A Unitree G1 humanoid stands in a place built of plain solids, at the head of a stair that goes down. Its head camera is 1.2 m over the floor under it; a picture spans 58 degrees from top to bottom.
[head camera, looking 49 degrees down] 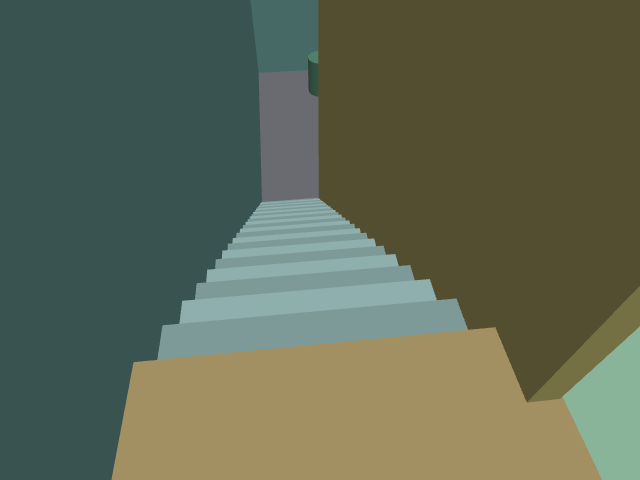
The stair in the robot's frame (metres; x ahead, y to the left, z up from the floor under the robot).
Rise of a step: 0.20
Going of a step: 0.24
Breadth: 1.10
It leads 6 degrees to the left of straight ahead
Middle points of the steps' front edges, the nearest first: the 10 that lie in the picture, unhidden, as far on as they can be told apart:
0.63 0.00 0.00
0.86 0.03 -0.20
1.10 0.05 -0.39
1.33 0.08 -0.59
1.56 0.10 -0.79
1.80 0.13 -0.99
2.03 0.15 -1.19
2.27 0.18 -1.39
2.50 0.20 -1.58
2.74 0.23 -1.78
